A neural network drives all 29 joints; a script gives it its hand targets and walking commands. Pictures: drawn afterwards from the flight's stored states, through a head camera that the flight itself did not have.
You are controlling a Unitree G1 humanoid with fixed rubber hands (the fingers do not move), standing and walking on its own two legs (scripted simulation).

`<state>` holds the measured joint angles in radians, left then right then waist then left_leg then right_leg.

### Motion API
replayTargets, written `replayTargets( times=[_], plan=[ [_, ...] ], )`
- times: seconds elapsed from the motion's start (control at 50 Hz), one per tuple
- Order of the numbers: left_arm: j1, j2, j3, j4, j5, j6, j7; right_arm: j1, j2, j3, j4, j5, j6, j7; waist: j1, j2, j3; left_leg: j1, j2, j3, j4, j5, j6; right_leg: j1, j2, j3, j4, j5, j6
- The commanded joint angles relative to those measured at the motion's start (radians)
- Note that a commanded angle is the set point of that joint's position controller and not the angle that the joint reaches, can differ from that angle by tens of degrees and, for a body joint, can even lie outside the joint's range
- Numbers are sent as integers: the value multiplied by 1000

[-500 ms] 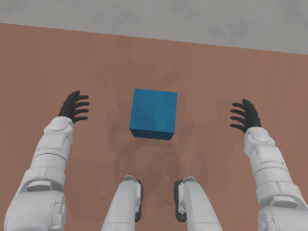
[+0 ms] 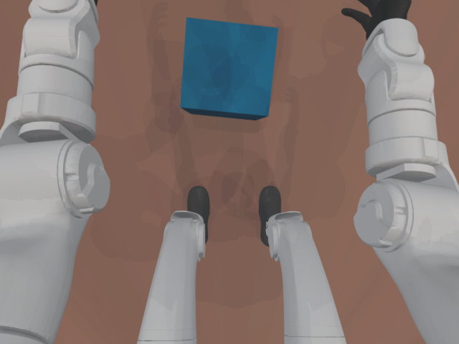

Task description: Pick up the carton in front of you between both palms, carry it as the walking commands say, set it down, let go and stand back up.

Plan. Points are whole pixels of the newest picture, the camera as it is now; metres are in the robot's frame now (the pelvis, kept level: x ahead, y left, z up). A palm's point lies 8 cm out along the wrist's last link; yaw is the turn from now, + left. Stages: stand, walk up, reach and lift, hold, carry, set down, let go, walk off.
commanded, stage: reach and lift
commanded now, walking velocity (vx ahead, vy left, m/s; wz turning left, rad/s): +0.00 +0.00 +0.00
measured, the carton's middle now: (227, 78) +0.54 +0.02 -0.53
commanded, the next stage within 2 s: none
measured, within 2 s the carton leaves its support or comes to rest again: leaves its support in 1.74 s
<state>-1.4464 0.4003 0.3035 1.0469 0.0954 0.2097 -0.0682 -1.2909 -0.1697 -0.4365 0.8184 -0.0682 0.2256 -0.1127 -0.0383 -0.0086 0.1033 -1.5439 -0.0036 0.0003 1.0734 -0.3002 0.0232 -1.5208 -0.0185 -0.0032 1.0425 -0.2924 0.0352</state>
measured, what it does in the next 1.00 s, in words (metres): lowers itself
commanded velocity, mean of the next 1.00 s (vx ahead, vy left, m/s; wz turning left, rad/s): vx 0.00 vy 0.00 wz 0.00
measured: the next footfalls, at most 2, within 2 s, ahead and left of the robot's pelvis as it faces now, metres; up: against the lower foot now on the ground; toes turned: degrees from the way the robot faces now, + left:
none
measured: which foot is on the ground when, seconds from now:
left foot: down 0.00-1.00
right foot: down 0.00-1.00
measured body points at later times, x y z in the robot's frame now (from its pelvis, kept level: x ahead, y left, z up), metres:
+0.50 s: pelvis -0.01 -0.02 -0.18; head +0.37 +0.01 +0.07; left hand +0.55 +0.21 -0.35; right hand +0.54 -0.18 -0.35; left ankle +0.07 +0.11 -0.62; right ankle +0.07 -0.15 -0.62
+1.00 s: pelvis -0.03 -0.01 -0.28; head +0.36 +0.01 -0.08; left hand +0.57 +0.19 -0.47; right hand +0.54 -0.17 -0.47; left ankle +0.07 +0.11 -0.62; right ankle +0.07 -0.15 -0.62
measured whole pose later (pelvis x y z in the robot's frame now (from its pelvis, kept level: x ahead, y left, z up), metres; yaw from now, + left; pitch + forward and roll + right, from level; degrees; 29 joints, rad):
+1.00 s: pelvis -0.03 -0.01 -0.28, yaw -2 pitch +36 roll -4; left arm -1.71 0.52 0.01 1.26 -0.20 0.09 0.04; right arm -1.59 -0.31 -0.17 1.11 0.20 0.09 -0.15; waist -0.02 -0.02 0.49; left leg -2.23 -0.02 -0.04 2.22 -0.61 0.00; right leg -2.20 0.07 0.04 2.19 -0.62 0.09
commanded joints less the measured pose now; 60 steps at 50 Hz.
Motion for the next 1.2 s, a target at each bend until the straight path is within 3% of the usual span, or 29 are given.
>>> replayTargets(
  times=[0.0, 0.08, 0.18, 0.24, 0.38, 0.5, 0.58, 0.66, 0.74, 0.8, 0.84, 0.96, 1.06, 1.18],
  plan=[
    [-158, 52, 45, -112, 34, -61, 3, -115, -67, -23, -110, -31, -74, 15, 7, 104, -1197, 849, -44, -55, 34, 715, -46, 307, 110, -52, 4, 411, 22],
    [-56, -14, 100, -93, 65, -112, 7, -33, -25, -51, -65, -61, -137, 25, 10, 91, -1086, 667, -34, -72, 122, 759, -45, 111, 107, -35, 84, 434, 30],
    [-36, 2, 99, -81, 50, -150, 36, -40, -17, -24, -41, -44, -166, 11, 23, 54, -1063, 301, -45, -41, 263, 503, -49, 30, 104, -27, 266, 340, 34],
    [-39, 32, 59, -69, 8, -155, 50, -46, -19, 20, -29, -8, -164, -5, 32, 38, -1103, 159, -51, -25, 374, 493, -52, 42, 110, -19, 388, 383, 41],
    [-158, 177, -102, -123, -171, -149, 78, -149, -127, 156, -88, 145, -144, -62, 30, 57, -1366, 115, -49, 8, 624, 434, -62, 130, 99, -32, 650, 434, 40],
    [-379, 242, -220, -122, -274, -97, 94, -340, -187, 225, -73, 249, -89, -88, 13, 115, -1342, 102, -32, 30, 763, 235, -53, 52, 97, -64, 777, 207, 31],
    [-475, 258, -257, 12, -290, -67, 93, -452, -221, 219, 34, 262, -60, -83, 9, 104, -1143, -15, -13, 33, 796, -3, -44, -32, 79, -77, 823, -8, 23],
    [-515, 249, -254, 143, -266, -77, 79, -510, -224, 202, 171, 245, -76, -58, 10, 78, -957, -112, 3, 10, 833, -102, -34, -117, 64, -74, 875, -94, 25],
    [-570, 261, -249, 179, -249, -98, 78, -574, -243, 195, 221, 230, -104, -39, 12, 67, -880, -122, 9, -10, 883, -80, -36, -160, 55, -77, 934, -83, 25],
    [-633, 277, -259, 122, -271, -122, 90, -625, -275, 215, 198, 237, -132, -40, 18, 57, -927, -99, 4, -18, 923, 7, -40, -129, 52, -74, 984, -5, 24],
    [-655, 289, -269, 83, -288, -137, 98, -651, -277, 228, 162, 242, -147, -44, 3, 49, -957, -40, -1, -27, 952, 90, -34, -146, 58, -81, 1010, 63, 28],
    [-528, 216, -283, 123, -294, -143, 109, -545, -240, 268, 192, 274, -159, -36, 27, 71, -1003, 96, -20, -21, 1001, 244, -47, -159, 82, -97, 1046, 146, 35],
    [-476, 183, -282, 104, -295, -144, 108, -471, -223, 234, 216, 239, -163, -46, -1, 72, -973, 47, -26, -14, 1002, 225, -54, -172, 90, -96, 1035, 147, 31],
    [-497, 173, -261, 105, -272, -143, 96, -515, -204, 222, 209, 226, -163, -46, 21, 55, -857, -118, -22, -3, 983, 94, -50, -151, 88, -72, 1020, 81, 26]
  ],
)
